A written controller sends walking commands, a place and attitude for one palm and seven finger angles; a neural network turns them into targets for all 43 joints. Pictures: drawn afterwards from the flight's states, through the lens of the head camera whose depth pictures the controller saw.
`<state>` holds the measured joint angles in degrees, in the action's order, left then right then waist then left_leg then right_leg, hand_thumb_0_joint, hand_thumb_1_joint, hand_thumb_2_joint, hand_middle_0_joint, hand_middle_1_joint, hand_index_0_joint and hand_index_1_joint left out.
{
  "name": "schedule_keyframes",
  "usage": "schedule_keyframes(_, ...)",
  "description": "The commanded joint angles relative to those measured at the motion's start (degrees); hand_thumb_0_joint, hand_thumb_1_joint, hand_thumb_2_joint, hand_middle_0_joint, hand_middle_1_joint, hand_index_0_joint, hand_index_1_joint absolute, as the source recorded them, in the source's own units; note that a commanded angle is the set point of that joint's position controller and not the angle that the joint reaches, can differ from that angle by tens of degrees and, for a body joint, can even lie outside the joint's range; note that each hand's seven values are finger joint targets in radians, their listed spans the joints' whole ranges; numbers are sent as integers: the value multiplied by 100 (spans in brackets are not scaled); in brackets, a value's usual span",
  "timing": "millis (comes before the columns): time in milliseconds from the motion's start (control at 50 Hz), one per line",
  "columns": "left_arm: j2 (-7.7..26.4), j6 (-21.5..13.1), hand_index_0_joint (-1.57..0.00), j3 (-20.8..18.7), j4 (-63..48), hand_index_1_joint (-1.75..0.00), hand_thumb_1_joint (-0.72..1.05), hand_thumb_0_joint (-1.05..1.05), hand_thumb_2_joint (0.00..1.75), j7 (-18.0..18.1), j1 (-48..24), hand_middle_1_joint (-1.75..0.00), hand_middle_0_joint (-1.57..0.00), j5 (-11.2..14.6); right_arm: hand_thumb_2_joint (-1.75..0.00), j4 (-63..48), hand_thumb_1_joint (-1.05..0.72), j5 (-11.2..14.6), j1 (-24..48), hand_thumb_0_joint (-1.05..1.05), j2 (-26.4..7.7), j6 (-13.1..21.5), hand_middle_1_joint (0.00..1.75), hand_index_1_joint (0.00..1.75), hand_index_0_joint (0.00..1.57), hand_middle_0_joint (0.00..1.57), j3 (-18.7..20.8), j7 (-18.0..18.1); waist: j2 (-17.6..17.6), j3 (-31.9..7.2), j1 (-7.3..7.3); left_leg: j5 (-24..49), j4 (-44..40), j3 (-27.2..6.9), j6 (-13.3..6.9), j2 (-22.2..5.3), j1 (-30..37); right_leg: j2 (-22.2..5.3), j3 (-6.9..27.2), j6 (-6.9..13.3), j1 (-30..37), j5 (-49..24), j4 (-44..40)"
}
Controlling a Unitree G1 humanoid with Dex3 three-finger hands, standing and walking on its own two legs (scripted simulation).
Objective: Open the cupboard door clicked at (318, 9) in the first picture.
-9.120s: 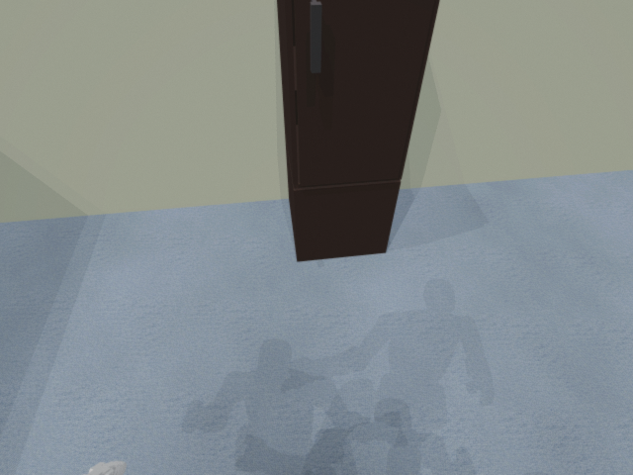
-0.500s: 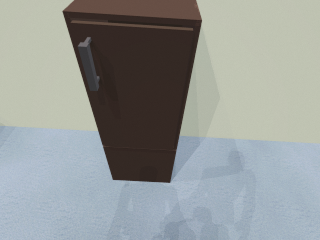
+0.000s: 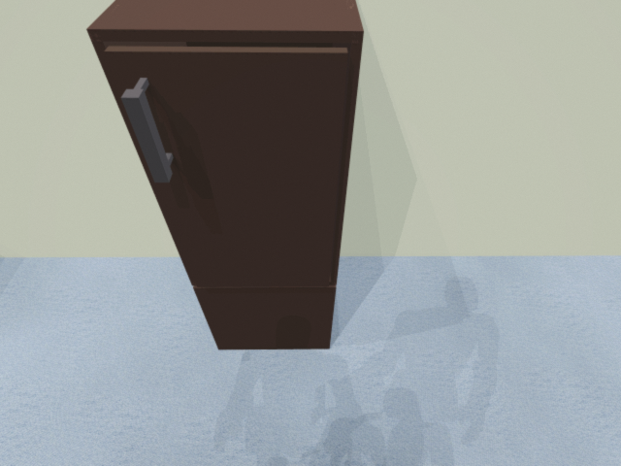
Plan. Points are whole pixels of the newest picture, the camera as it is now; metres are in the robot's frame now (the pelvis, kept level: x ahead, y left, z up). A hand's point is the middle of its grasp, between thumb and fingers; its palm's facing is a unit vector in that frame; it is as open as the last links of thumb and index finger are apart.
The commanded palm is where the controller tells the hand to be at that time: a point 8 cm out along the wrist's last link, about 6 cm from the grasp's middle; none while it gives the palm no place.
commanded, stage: come to a stop and stand still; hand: left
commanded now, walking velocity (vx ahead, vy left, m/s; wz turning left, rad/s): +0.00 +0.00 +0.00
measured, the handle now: (153, 131) +0.55 +0.28 +0.14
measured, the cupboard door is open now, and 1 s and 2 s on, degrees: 0 0 0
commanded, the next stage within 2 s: look again from close up in 1.32 s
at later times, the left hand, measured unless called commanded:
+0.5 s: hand out of the picture +0.00 +0.13 -0.17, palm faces +0.02 -0.98 -0.19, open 7.3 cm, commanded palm none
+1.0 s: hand out of the picture +0.03 +0.13 -0.17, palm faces +0.04 -0.98 -0.20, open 7.3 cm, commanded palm none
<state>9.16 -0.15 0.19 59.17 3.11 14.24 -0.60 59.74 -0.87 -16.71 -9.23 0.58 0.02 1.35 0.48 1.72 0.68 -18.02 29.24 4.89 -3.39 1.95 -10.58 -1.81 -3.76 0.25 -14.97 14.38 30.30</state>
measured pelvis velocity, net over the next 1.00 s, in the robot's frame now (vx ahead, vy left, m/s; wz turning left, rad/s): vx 0.04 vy -0.04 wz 0.01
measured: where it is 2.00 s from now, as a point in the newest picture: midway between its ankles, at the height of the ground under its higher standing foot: outside the picture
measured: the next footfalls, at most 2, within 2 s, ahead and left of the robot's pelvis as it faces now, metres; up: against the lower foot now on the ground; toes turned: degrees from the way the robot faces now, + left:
none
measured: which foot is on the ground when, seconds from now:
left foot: down 0.00-1.00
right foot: down 0.00-1.00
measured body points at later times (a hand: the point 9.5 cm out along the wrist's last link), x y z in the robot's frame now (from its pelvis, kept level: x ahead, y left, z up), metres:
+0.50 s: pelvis +0.01 -0.03 +0.01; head +0.02 -0.04 +0.46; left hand +0.00 +0.18 -0.15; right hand -0.01 -0.24 -0.16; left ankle -0.02 +0.08 -0.73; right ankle +0.02 -0.12 -0.73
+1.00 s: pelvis +0.04 -0.04 +0.00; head +0.05 -0.05 +0.45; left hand +0.03 +0.18 -0.15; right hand +0.03 -0.25 -0.16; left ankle -0.02 +0.08 -0.73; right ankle +0.02 -0.12 -0.73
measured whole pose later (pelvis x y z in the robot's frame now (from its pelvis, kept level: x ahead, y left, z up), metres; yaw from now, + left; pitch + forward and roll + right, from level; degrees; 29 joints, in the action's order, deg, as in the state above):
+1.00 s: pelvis +0.04 -0.04 +0.00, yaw +0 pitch +0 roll +0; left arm 7.8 -1.4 0.4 64.6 2.1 16.6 -0.5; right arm 65.7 -0.9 -17.1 -7.1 1.4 -1.1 2.3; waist 0.8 1.3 -0.3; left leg -18.3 23.9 3.4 0.2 -0.8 -5.7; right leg 1.2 -5.2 3.4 -10.6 16.2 26.6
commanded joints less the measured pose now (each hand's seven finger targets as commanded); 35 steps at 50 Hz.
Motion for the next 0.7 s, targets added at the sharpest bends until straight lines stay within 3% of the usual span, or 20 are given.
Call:
schedule_keyframes(0, 557, -74, -20, -34, -199, -30, 90, 0, 90, -89, 399, -30, -20, -13, -90, -490, -90, -7, -194, 0, -513, 104, 30, 30, 20, 20, 31, -10, 444, 233, -84, 85, -1030, -1023, -21, -860, -819, -296, 448, 271, 274, 37, -385)
schedule_keyframes(40, 503, -88, -20, 6, -150, -30, 90, 0, 90, -113, 370, -30, -20, -5, -90, -483, -90, 4, -244, 0, -591, 102, 30, 30, 20, 20, 22, -13, -3, 375, -38, -103, -1130, -996, -20, -806, -765, -327, 570, 269, 191, 76, -552)
schedule_keyframes(160, 546, -143, -20, 20, 7, -30, 90, 0, 90, -142, 412, -30, -20, 6, -90, -259, -90, 9, -367, 0, -557, 101, 30, 30, 20, 20, -33, -16, -262, 408, 4, 17, -1113, -786, 19, -697, -462, -418, 745, 263, 108, 231, -880)
schedule_keyframes(360, 468, -196, -20, 17, 274, -30, 90, 0, 90, -134, 539, -30, -20, 20, -90, 167, -90, 23, -461, 0, -428, 114, 30, 30, 20, 20, -76, 13, -266, 268, -13, 440, -988, -651, 77, -696, -210, -474, 784, 276, 277, -198, -985)
schedule_keyframes(540, 372, -208, -20, -17, 417, -30, 90, 0, 90, -117, 632, -30, -20, 24, -90, 426, -90, 19, -555, 0, -282, 147, 30, 30, 20, 20, -80, 64, 21, 140, -68, 861, -896, -562, 128, -750, -173, -503, 692, 310, 590, -1053, -817)
schedule_keyframes(680, 334, -198, -20, -28, 427, -30, 90, 0, 90, -108, 646, -30, -20, 22, -90, 500, -90, 16, -620, 0, -206, 129, 30, 30, 20, 20, -71, 80, -88, 198, -69, 893, -859, -545, 140, -748, -158, -502, 678, 310, 580, -1086, -856)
